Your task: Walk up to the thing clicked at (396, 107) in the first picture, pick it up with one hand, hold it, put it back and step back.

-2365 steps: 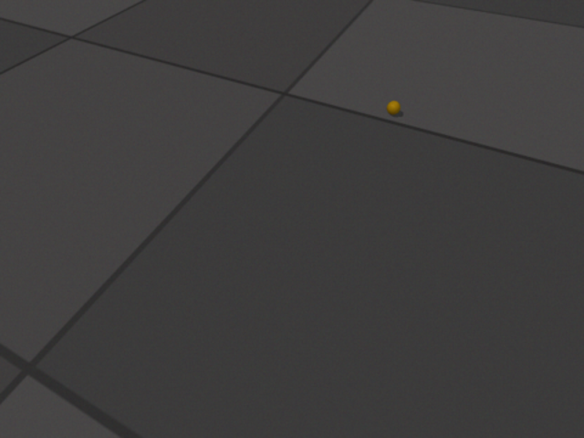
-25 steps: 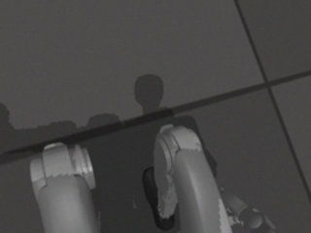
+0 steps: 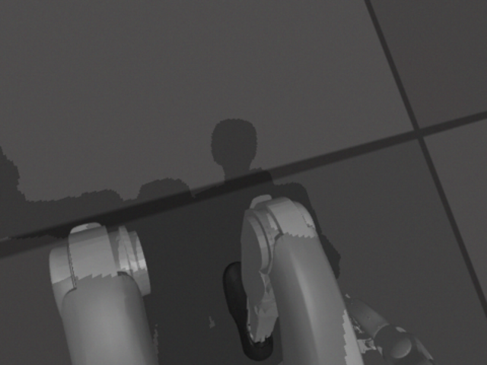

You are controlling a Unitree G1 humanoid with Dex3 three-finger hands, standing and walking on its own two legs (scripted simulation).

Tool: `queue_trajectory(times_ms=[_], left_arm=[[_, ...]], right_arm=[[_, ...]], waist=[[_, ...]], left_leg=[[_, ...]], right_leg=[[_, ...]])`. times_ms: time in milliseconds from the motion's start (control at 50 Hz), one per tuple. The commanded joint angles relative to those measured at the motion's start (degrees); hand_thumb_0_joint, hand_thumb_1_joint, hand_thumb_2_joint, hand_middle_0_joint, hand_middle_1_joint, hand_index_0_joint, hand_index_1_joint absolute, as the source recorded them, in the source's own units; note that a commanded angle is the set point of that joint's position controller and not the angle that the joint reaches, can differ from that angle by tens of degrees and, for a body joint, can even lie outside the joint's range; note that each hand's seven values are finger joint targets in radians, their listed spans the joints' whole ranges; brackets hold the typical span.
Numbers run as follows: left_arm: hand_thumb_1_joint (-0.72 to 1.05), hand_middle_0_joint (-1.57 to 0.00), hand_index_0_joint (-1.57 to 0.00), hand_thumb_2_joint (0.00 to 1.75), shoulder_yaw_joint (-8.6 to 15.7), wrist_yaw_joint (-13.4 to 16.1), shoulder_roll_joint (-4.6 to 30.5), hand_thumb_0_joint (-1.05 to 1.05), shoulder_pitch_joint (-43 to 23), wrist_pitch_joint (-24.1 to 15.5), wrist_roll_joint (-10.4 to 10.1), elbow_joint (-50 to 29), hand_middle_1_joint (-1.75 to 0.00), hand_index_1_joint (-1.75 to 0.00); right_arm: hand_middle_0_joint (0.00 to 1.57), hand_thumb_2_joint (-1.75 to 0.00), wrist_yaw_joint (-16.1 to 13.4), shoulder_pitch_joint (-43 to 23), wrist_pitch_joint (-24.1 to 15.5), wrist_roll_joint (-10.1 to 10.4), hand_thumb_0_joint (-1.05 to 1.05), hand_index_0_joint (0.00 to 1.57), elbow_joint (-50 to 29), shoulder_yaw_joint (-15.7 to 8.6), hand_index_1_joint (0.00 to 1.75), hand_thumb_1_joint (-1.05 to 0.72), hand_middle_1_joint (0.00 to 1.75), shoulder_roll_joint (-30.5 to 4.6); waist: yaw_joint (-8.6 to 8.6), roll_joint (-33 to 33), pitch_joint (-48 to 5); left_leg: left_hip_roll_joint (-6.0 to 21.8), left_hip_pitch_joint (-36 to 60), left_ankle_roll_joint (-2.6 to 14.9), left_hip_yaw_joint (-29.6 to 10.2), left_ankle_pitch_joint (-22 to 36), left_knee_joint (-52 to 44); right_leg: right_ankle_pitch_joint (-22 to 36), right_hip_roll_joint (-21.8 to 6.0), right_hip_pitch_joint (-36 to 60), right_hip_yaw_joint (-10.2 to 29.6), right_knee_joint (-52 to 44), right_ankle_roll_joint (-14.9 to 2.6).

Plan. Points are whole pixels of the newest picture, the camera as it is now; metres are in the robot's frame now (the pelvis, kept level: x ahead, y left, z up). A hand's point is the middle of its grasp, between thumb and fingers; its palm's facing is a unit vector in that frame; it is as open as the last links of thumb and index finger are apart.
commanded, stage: withdraw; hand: left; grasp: from above
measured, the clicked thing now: out of the picture +0.35 +0.42 -0.24
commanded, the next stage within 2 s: home in 0.78 s
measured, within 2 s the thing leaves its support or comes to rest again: neither
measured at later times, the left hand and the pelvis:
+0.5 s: hand out of the picture +0.36 +0.39 -0.03, palm faces -0.46 -0.16 -0.87, open 13.9 cm; pelvis -0.02 -0.01 +0.09, yaw +6 degrees
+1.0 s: hand out of the picture +0.36 +0.43 -0.08, palm faces -0.30 -0.10 -0.95, open 13.5 cm; pelvis -0.02 +0.00 +0.04, yaw +5 degrees
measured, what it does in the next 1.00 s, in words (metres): stands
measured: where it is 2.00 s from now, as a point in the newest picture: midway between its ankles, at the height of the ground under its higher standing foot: (193, 350)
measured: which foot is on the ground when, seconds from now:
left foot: down 0.00-1.00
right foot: down 0.00-1.00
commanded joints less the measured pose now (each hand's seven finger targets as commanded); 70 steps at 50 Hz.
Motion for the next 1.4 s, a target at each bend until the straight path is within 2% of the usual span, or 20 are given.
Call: queue_trajectory(times_ms=[0, 20, 80, 140, 200, 260, 300, 400, 500, 620, 740, 840, 880, 940, 1040, 1080, 1140, 1240, 1300, 1380], left_arm=[[-0.48, -0.04, -0.07, 0.94, 5.03, 1.56, 20.85, 0.0, -9.2, 2.0, -3.67, -17.0, -0.97, -0.94], [-0.48, -0.04, -0.07, 0.94, 6.12, 0.82, 20.78, 0.0, -8.45, 2.71, -5.02, -22.2, -0.97, -0.94], [-0.49, -0.06, -0.07, 0.96, 4.13, -3.51, 15.72, 0.0, -6.22, 5.68, -9.04, -32.14, -0.95, -0.94], [-0.46, -0.08, -0.09, 0.95, -4.35, -10.13, 7.78, 0.0, -11.32, 8.42, -10.02, -32.94, -0.95, -0.94], [-0.44, -0.08, -0.1, 0.95, -7.75, -16.58, 5.45, 0.0, -12.46, 10.76, -9.83, -31.69, -0.97, -0.95], [-0.45, -0.05, -0.08, 0.96, -10.64, -21.45, 0.83, 0.0, -13.23, 11.27, -12.6, -32.88, -1.0, -0.97], [-0.46, -0.06, -0.08, 0.97, -11.2, -24.5, 0.25, 0.0, -10.93, 11.22, -14.13, -31.97, -1.01, -0.99], [-0.48, -0.09, -0.09, 0.99, -7.2, -27.9, 4.24, 0.0, -7.96, 9.08, -14.87, -27.84, -0.99, -0.99], [-0.46, -0.12, -0.12, 0.97, -3.97, -26.73, 8.63, 0.0, -8.39, 2.74, -12.34, -27.07, -0.97, -0.97], [-0.47, -0.1, -0.1, 0.96, 0.5, -20.96, 14.5, 0.0, -10.62, -4.64, -8.4, -26.87, -0.96, -0.95], [-0.5, -0.06, -0.08, 0.97, -0.15, -14.0, 15.12, 0.0, -19.44, -7.53, -4.3, -24.82, -0.98, -0.96], [-0.38, -0.16, -0.19, 1.01, -1.03, -10.36, 15.99, 0.0, -24.64, -5.15, -2.35, -24.97, -0.9, -0.86], [-0.35, -0.19, -0.22, 1.01, -1.7, -9.94, 15.16, 0.0, -24.87, -2.86, -3.19, -24.79, -0.87, -0.84], [-0.37, -0.15, -0.18, 0.91, -2.76, -11.18, 12.95, 0.0, -21.47, 1.0, -4.41, -26.06, -0.91, -0.88], [-0.07, -0.22, -0.2, 0.92, -1.39, -17.51, 10.26, 0.0, -12.02, 8.07, -10.31, -35.6, -0.64, -0.66], [0.05, -0.22, -0.2, 0.91, -0.48, -21.63, 9.63, 0.0, -5.01, 10.71, -13.99, -41.01, -0.59, -0.61], [0.29, -0.21, -0.2, 0.89, -2.33, -27.79, 2.4, 0.0, 6.09, 14.32, -22.07, -49.01, -0.49, -0.5], [0.66, -0.2, -0.19, 0.86, -2.82, -35.31, -3.93, 0.0, 15.71, 18.17, -36.72, -65.23, -0.33, -0.33], [0.89, -0.2, -0.2, 0.89, -3.35, -37.21, -6.82, 0.0, 20.72, 18.63, -42.62, -71.68, -0.3, -0.3], [0.9, -0.2, -0.2, 0.9, -3.98, -36.89, -11.42, 0.0, 25.52, 18.9, -48.66, -78.21, -0.3, -0.3]], right_arm=[[0.2, -0.89, -0.44, 6.96, -0.77, 1.81, 0.0, 0.2, -1.96, -7.33, 0.3, -0.88, 0.3, -16.94], [0.2, -0.89, -0.47, 6.87, -0.61, 2.66, 0.0, 0.2, -2.72, -8.2, 0.3, -0.89, 0.3, -16.15], [0.2, -0.9, -0.63, 7.26, 0.53, 5.43, 0.0, 0.2, -4.09, -11.22, 0.3, -0.89, 0.3, -15.59], [0.2, -0.9, -1.3, 10.71, 1.91, 8.85, 0.0, 0.2, -3.23, -13.64, 0.3, -0.89, 0.3, -14.63], [0.2, -0.9, -1.81, 15.11, 4.05, 10.11, 0.0, 0.2, -3.44, -14.35, 0.3, -0.89, 0.3, -14.91], [0.2, -0.89, -2.7, 16.68, 5.44, 11.19, 0.0, 0.2, -4.12, -14.6, 0.3, -0.88, 0.3, -13.89], [0.2, -0.89, -3.54, 17.14, 5.93, 12.05, 0.0, 0.2, -4.95, -14.28, 0.3, -0.88, 0.3, -13.4], [0.2, -0.9, -5.33, 15.36, 7.26, 12.83, 0.0, 0.2, -7.07, -12.36, 0.3, -0.89, 0.3, -12.17], [0.2, -0.9, -6.31, 12.87, 8.06, 12.47, 0.0, 0.2, -7.91, -10.31, 0.3, -0.89, 0.3, -11.53], [0.2, -0.9, -6.85, 11.21, 8.67, 10.46, 0.0, 0.2, -6.81, -9.42, 0.3, -0.89, 0.3, -12.48], [0.2, -0.89, -6.88, 11.2, 8.1, 8.32, 0.0, 0.2, -3.45, -9.78, 0.3, -0.89, 0.3, -13.99], [0.2, -0.89, -7.01, 12.48, 7.24, 7.72, 0.0, 0.2, -1.4, -11.66, 0.3, -0.89, 0.3, -14.54], [0.2, -0.89, -6.87, 13.4, 6.69, 7.95, 0.0, 0.2, -1.5, -12.5, 0.3, -0.89, 0.3, -14.23], [0.2, -0.89, -6.77, 14.83, 6.2, 8.95, 0.0, 0.2, -2.17, -13.84, 0.3, -0.89, 0.3, -13.87], [0.2, -0.9, -6.21, 17.36, 6.96, 11.85, 0.0, 0.2, -5.31, -16.65, 0.3, -0.89, 0.3, -13.44], [0.2, -0.9, -6.09, 17.42, 7.64, 13.27, 0.0, 0.2, -7.67, -16.97, 0.3, -0.89, 0.3, -12.92], [0.2, -0.9, -6.39, 15.51, 8.32, 14.56, 0.0, 0.2, -9.17, -16.09, 0.3, -0.89, 0.3, -11.49], [0.2, -0.9, -8.36, 14.06, 8.08, 16.22, 0.0, 0.2, -11.75, -15.89, 0.3, -0.9, 0.3, -9.69], [0.2, -0.9, -9.72, 12.83, 7.16, 16.96, 0.0, 0.2, -12.87, -15.69, 0.3, -0.9, 0.3, -8.61], [0.2, -0.9, -11.34, 11.0, 5.57, 17.81, 0.0, 0.2, -15.22, -15.49, 0.3, -0.9, 0.3, -7.66]], waist=[[3.82, 33.87, -43.15], [5.68, 36.54, -45.82], [8.05, 40.12, -50.88], [4.78, 34.06, -46.59], [2.87, 25.14, -43.09], [2.33, 20.2, -43.02], [2.54, 15.46, -41.83], [5.02, 10.16, -38.34], [6.2, 13.67, -37.83], [6.67, 18.83, -40.5], [3.23, 24.91, -41.27], [2.87, 30.51, -44.92], [2.8, 31.08, -45.76], [5.25, 34.09, -48.76], [8.77, 31.5, -55.06], [9.81, 27.57, -57.53], [10.0, 21.81, -55.05], [9.58, 14.87, -53.01], [9.57, 13.79, -49.58], [9.55, 15.56, -44.52]], left_leg=[[0.48, 33.52, 0.61, 8.54, 14.02, -18.7], [0.41, 35.47, 0.34, 8.88, 15.27, -20.33], [0.24, 38.99, -0.2, 9.33, 16.61, -24.01], [0.44, 35.47, 0.59, 9.26, 12.86, -25.96], [0.26, 32.05, 2.11, 9.38, 11.49, -26.53], [-0.34, 33.13, 2.67, 8.9, 11.5, -29.29], [-0.51, 32.76, 3.17, 8.92, 11.61, -30.52], [-1.36, 26.66, 4.25, 11.15, 9.5, -30.54], [-1.51, 27.47, 3.56, 11.61, 6.7, -31.6], [-1.57, 29.37, 2.78, 12.0, 6.64, -29.41], [-1.13, 33.86, 1.89, 9.77, 4.01, -27.99], [-1.0, 38.31, 1.3, 9.25, 2.72, -29.16], [-0.94, 38.94, 1.25, 9.03, 2.44, -30.14], [-0.83, 42.9, 1.22, 8.98, 4.38, -33.01], [-1.29, 50.24, 1.36, 7.57, 15.51, -37.5], [-1.16, 52.71, 1.7, 7.28, 19.78, -38.95], [-1.13, 52.17, 2.47, 7.69, 22.54, -41.49], [-0.8, 49.34, 3.45, 10.01, 17.38, -46.22], [-0.56, 50.09, 3.55, 11.02, 15.22, -49.36], [0.11, 53.78, 3.15, 10.39, 8.59, -56.51]], right_leg=[[14.54, 0.67, 14.91, -5.11, -11.35, -5.19], [15.12, 0.33, 15.44, -4.53, -11.71, -5.48], [15.85, -0.58, 13.9, -3.7, -12.76, -6.33], [14.26, -0.78, 11.58, -2.25, -17.42, -6.08], [14.02, -0.5, 15.42, -1.1, -22.15, -5.53], [13.98, -0.93, 18.52, -0.77, -24.67, -5.48], [14.0, -0.82, 21.02, -0.47, -26.72, -5.33], [10.22, -1.31, 24.68, 1.68, -29.46, -5.86], [6.49, -1.02, 22.34, 1.63, -28.47, -6.14], [4.63, -0.92, 19.36, 1.41, -26.1, -6.12], [2.7, -1.6, 11.57, -1.07, -21.96, -5.74], [3.22, -2.07, 7.73, -2.41, -20.14, -5.39], [3.63, -2.32, 7.16, -2.35, -20.36, -5.5], [5.55, -2.43, 8.32, -1.99, -21.38, -5.67], [13.44, -3.09, 17.28, -0.85, -24.88, -5.6], [16.32, -2.78, 21.22, -0.22, -27.37, -5.59], [18.01, -2.17, 26.03, 0.79, -31.76, -5.18], [18.04, -1.87, 37.85, 3.0, -40.36, -4.87], [16.85, -2.12, 41.8, 4.18, -44.78, -5.02], [11.15, -2.52, 43.28, 4.67, -49.77, -5.36]])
